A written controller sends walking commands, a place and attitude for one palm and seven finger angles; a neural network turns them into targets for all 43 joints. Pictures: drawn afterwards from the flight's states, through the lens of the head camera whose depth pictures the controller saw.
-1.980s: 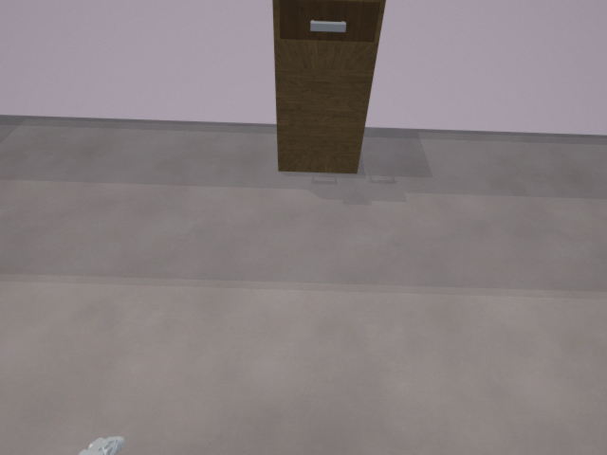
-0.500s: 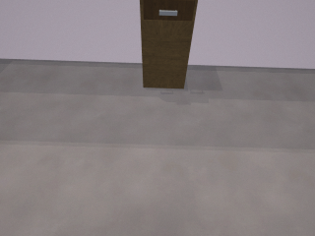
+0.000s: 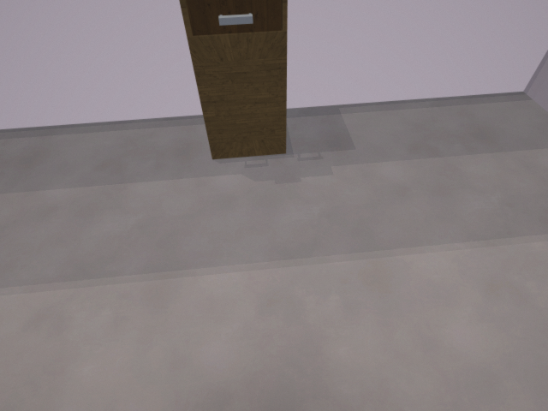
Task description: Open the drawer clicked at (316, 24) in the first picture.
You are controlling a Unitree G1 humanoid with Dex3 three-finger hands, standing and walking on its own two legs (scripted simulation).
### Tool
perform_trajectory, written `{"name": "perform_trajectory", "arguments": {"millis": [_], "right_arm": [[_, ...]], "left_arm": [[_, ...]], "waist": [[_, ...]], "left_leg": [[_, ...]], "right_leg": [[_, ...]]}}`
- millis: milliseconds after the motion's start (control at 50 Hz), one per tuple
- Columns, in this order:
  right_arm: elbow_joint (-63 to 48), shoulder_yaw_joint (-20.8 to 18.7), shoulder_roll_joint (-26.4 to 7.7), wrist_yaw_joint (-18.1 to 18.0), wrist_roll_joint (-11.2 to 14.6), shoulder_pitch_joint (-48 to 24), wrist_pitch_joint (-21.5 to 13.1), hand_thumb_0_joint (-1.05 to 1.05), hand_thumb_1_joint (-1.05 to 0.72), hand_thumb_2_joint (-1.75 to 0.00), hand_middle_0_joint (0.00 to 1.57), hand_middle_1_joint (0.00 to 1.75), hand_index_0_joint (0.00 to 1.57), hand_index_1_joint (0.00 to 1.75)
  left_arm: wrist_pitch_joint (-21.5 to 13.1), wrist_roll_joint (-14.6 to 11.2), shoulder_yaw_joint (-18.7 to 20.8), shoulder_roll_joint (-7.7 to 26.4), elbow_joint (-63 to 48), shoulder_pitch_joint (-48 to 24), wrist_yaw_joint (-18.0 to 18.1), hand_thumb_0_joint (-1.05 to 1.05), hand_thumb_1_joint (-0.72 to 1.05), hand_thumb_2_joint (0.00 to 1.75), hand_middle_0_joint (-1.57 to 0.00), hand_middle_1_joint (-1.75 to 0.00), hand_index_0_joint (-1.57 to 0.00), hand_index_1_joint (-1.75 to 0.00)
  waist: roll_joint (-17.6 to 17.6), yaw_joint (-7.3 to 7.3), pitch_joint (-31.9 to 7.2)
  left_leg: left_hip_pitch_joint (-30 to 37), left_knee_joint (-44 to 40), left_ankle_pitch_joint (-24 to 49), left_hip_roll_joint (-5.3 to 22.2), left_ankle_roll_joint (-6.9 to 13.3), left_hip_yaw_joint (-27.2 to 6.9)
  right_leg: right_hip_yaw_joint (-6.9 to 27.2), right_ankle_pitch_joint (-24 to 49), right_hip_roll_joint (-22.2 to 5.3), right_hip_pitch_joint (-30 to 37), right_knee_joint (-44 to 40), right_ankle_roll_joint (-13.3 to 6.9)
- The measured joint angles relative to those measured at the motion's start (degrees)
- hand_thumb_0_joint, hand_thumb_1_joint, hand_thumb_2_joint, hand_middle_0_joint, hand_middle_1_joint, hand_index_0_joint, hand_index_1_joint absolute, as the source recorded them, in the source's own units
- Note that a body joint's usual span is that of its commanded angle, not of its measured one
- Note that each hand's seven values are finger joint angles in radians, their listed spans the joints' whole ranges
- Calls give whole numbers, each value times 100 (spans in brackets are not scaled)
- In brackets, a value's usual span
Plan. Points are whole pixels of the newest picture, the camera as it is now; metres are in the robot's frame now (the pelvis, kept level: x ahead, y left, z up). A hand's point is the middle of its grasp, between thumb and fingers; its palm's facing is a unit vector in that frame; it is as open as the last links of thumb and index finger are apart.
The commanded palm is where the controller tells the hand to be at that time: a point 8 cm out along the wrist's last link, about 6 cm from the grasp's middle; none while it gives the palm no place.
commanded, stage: walk to a spot facing it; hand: left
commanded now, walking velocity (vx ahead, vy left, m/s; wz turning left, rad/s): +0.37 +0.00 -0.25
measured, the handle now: (235, 17) +1.49 +0.27 -0.01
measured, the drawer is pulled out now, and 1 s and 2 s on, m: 0.00 0.00 0.00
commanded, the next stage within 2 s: turn to face it in 1.38 s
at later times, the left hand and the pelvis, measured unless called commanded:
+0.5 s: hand (170, 409) +0.16 +0.20 -0.18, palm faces -0.05 -0.99 -0.14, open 7.4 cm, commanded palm none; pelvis +0.23 +0.04 -0.01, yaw -9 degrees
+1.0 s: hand (236, 220) +0.57 +0.15 -0.17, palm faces -0.32 -0.94 -0.10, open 7.4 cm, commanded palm none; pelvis +0.45 +0.02 +0.01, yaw -17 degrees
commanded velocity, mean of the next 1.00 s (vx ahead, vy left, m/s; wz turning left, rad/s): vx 0.37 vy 0.00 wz -0.23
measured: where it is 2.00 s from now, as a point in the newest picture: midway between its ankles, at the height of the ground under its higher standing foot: (309, 268)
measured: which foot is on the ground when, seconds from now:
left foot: up 0.00-0.40, down 0.42-1.00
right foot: down 0.00-0.44, up 0.46-1.00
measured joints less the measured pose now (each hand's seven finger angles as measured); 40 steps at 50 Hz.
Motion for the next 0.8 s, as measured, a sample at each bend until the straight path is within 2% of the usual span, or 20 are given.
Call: {"name": "perform_trajectory", "arguments": {"millis": [40,80,160,220,320,360,400,420,460,500,540,580,660,720,800], "right_arm": [[30,-23,42,17,-15,-87,14,1,-91,-90,20,30,20,30],[-55,-63,60,31,-35,-264,-12,1,-91,-90,20,30,20,30],[-358,-131,111,65,-31,-677,-64,1,-91,-90,20,30,20,30],[-528,-141,180,94,-11,-942,-85,1,-91,-90,20,30,20,30],[-676,-95,314,150,26,-1311,-105,1,-91,-90,20,30,20,30],[-727,-66,381,157,34,-1451,-138,1,-91,-90,20,30,20,30],[-790,-35,453,136,24,-1532,-231,1,-91,-90,20,30,20,30],[-819,-19,484,118,6,-1529,-305,1,-91,-90,20,30,20,30],[-865,-3,550,72,-40,-1489,-423,1,-91,-90,20,30,20,30],[-821,-4,563,19,-8,-1329,-455,0,-91,-90,20,30,20,30],[-708,-18,557,-46,6,-1073,-473,0,-91,-90,20,30,20,30],[-630,-153,477,-167,63,-816,-543,-1,-94,-90,20,30,20,30],[-379,-150,320,-173,51,-298,-534,-2,-95,-90,20,30,20,30],[-224,-108,335,-173,64,63,-517,-1,-94,-90,20,30,20,30],[-78,-34,473,-202,66,472,-526,0,-93,-90,20,30,20,30]], "left_arm": [[-71,-5,-7,-77,11,156,68,0,91,90,-20,-30,-20,-30],[-89,3,-38,-180,92,324,104,0,91,90,-20,-30,-20,-30],[-113,16,-113,-394,310,623,133,0,91,90,-20,-30,-20,-30],[-137,24,-130,-501,430,767,175,0,91,90,-20,-30,-20,-30],[-173,34,-109,-512,516,882,254,0,91,90,-20,-30,-20,-30],[-177,39,-88,-473,545,911,277,0,91,90,-20,-30,-20,-30],[-170,39,-59,-419,592,957,284,0,91,90,-20,-30,-20,-30],[-159,28,-38,-395,631,987,281,0,91,90,-20,-30,-20,-30],[-73,-30,21,-316,671,849,249,0,91,90,-20,-30,-20,-30],[-7,-45,52,-231,622,643,232,0,91,90,-20,-30,-20,-30],[43,-2,113,-136,511,373,185,0,91,90,-20,-30,-20,-30],[94,45,171,-63,317,110,149,0,91,90,-20,-30,-20,-29],[183,98,255,21,-21,-332,112,0,92,90,-20,-30,-19,-29],[252,99,287,26,-141,-558,76,0,92,90,-19,-30,-19,-29],[344,83,287,-2,-133,-739,37,0,92,90,-19,-30,-19,-29]], "waist": [[-80,87,-16],[-119,86,-21],[-111,3,-22],[-75,3,-1],[-59,160,64],[-106,222,104],[-191,212,130],[-223,163,124],[-358,76,179],[-418,70,185],[-435,52,144],[-442,44,81],[-469,42,-80],[-474,1,-144],[-432,-120,-145]], "left_leg": [[-508,711,280,-34,9,16],[-974,970,651,-8,-33,43],[-1734,862,1311,82,-136,24],[-2067,509,1651,116,-158,20],[-2053,-595,1889,43,-59,179],[-1836,-1110,1830,-72,48,264],[-1440,-1630,1780,-264,192,356],[-1189,-1844,1736,-344,366,382],[-1089,-1531,1358,-423,662,496],[-747,-1596,1170,-449,720,645],[-322,-1964,1184,-510,700,725],[53,-2366,1218,-572,737,788],[634,-3008,1233,-692,746,881],[1002,-3351,1177,-763,742,938],[1440,-3655,1012,-791,695,1026]], "right_leg": [[113,55,50,279,-387,-24],[241,202,99,559,-825,-41],[470,372,175,1052,-1526,-38],[583,350,224,1397,-1857,-7],[713,112,264,1967,-2200,71],[771,-84,237,2149,-2187,130],[815,-419,178,2201,-1817,187],[813,-631,164,2073,-1280,208],[776,-599,91,1256,847,192],[760,-332,34,339,2790,161],[611,114,-149,-426,3646,193],[537,432,-335,-1067,3789,248],[540,1098,-601,-1990,3476,378],[571,1520,-696,-2386,3228,466],[498,1796,-707,-2571,2828,498]]}}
